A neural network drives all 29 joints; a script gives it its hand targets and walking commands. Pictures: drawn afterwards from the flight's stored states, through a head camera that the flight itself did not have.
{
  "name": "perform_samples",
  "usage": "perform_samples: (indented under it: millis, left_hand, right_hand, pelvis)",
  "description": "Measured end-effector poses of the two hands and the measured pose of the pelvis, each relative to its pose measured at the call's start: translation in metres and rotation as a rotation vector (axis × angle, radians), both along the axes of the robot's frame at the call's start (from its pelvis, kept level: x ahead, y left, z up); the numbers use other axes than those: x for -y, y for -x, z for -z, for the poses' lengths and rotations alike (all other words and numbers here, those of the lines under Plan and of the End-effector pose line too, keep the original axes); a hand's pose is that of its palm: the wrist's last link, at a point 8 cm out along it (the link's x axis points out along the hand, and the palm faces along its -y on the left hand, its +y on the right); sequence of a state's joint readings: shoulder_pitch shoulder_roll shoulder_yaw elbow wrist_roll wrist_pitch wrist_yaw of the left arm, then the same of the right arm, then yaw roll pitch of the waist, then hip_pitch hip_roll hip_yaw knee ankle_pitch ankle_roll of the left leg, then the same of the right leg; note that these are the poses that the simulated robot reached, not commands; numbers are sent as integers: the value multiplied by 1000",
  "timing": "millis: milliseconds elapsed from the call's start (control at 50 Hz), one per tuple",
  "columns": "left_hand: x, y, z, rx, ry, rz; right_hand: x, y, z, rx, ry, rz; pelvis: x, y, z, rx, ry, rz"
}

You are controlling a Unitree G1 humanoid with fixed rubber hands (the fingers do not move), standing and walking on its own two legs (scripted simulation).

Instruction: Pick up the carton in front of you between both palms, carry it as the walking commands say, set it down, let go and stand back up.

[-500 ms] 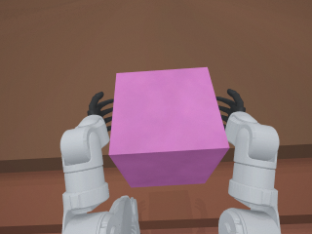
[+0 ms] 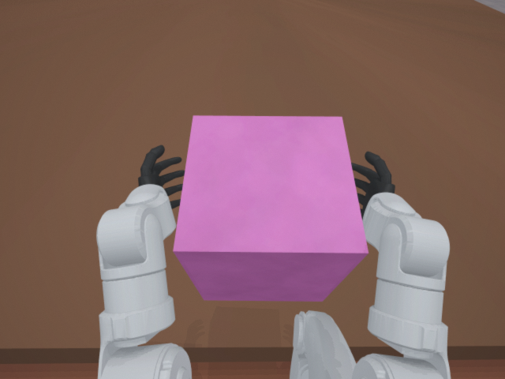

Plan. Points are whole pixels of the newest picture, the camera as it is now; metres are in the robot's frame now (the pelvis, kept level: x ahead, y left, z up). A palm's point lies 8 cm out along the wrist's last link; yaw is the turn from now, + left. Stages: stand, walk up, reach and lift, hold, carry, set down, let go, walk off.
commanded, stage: carry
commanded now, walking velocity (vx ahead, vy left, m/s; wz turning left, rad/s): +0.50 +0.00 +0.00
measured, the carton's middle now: (265, 219) +0.36 +0.00 +0.11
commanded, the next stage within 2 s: none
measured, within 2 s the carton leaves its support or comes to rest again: neither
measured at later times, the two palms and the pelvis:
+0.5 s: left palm (184, 17) +0.65 +0.15 +0.31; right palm (351, 39) +0.66 -0.16 +0.29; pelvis +0.31 +0.00 +0.13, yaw -1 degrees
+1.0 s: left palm out of the picture +0.95 +0.22 +0.40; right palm out of the picture +0.94 -0.09 +0.41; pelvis +0.60 +0.06 +0.25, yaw -1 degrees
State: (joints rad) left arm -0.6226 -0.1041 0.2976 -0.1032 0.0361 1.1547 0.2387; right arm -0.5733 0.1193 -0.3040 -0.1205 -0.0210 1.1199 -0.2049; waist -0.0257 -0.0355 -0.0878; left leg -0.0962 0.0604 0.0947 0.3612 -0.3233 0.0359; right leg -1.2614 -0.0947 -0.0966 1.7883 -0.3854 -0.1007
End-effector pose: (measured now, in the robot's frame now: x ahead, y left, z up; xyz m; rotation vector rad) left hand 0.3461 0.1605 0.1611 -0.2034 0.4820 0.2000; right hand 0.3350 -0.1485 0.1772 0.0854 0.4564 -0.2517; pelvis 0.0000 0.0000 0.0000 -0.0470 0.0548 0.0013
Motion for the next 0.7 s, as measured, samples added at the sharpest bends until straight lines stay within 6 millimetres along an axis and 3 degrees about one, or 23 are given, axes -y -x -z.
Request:
perform_samples:
  millis: [120,160,240,340,440,520,640,700]
  left_hand:
    - [8,-85,-11,-66,-9,-29]
    - [10,-106,-13,-101,-6,-40]
    - [9,-134,-27,-149,-31,-66]
    - [14,-187,-73,-88,-18,-48]
    - [14,-256,-129,5,-70,-17]
    - [8,-318,-153,5,-106,-1]
    - [-4,-429,-151,-37,-79,48]
    - [-16,-471,-140,-108,-70,49]
  right_hand:
    - [7,-101,-1,-66,-44,-32]
    - [8,-133,2,-104,-66,-50]
    - [7,-171,-5,-150,-119,-50]
    - [11,-215,-49,-95,-129,-32]
    - [13,-278,-98,-4,-106,-18]
    - [9,-336,-120,-5,-110,5]
    - [-4,-423,-129,-48,-97,59]
    - [-16,-449,-128,-116,-96,67]
  pelvis:
    - [20,-90,-15,-29,23,8]
    - [26,-111,-27,-18,33,14]
    - [27,-145,-60,4,27,14]
    - [25,-199,-100,15,-17,2]
    - [9,-263,-122,11,-52,12]
    - [-9,-324,-135,-2,-89,21]
    - [-43,-420,-140,-6,-100,21]
    - [-54,-449,-157,11,-89,24]
